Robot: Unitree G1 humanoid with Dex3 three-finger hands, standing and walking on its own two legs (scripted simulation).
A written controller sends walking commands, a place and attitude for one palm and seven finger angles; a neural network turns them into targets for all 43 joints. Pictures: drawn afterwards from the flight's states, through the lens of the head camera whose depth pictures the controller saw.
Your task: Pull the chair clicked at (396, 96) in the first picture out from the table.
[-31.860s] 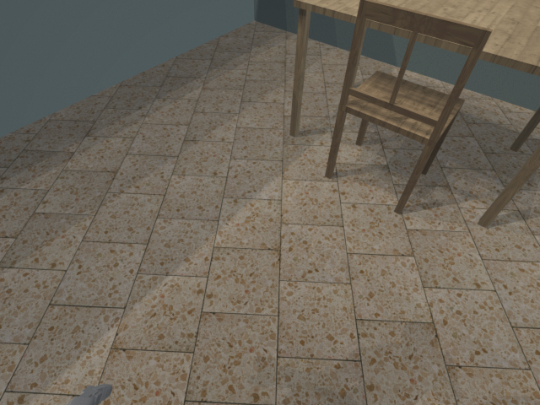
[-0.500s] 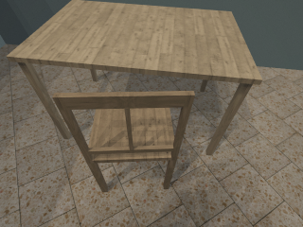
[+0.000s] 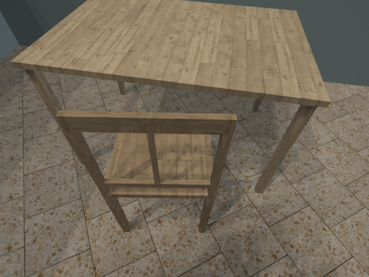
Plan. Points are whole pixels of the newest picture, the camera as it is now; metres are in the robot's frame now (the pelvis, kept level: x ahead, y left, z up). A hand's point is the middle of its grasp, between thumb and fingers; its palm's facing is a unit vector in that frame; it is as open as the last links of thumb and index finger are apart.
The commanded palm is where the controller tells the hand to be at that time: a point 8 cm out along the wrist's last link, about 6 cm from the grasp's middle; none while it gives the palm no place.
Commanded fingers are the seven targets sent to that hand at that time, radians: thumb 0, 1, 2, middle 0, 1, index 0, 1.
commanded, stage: shuffle to correct the standing spot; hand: left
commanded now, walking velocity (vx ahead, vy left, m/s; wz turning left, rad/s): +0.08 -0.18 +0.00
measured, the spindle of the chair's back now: (154, 159) +0.45 +0.12 -0.10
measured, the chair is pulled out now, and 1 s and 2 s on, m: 0.15 0.15 0.15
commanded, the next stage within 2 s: come to a stop and stand still in 0.38 s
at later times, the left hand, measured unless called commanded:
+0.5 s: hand out of the picture +0.07 +0.11 -0.17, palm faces +0.10 -0.98 -0.16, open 7.4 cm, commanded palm none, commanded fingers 0.00 0.90 0.90 -0.20 -0.30 -0.20 -0.30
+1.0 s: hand out of the picture +0.05 +0.09 -0.18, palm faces +0.12 -0.96 -0.24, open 7.4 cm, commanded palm none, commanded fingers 0.00 0.90 0.90 -0.20 -0.30 -0.20 -0.30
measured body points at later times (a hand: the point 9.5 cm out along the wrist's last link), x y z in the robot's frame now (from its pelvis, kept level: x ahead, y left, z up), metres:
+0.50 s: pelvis +0.05 -0.07 +0.01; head +0.08 -0.05 +0.45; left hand +0.07 +0.16 -0.15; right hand +0.09 -0.30 -0.14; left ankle +0.03 +0.08 -0.73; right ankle +0.09 -0.25 -0.68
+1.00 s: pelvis +0.03 -0.11 +0.00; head +0.06 -0.09 +0.45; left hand +0.05 +0.15 -0.16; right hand +0.16 -0.34 -0.14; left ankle +0.04 +0.01 -0.72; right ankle +0.11 -0.25 -0.73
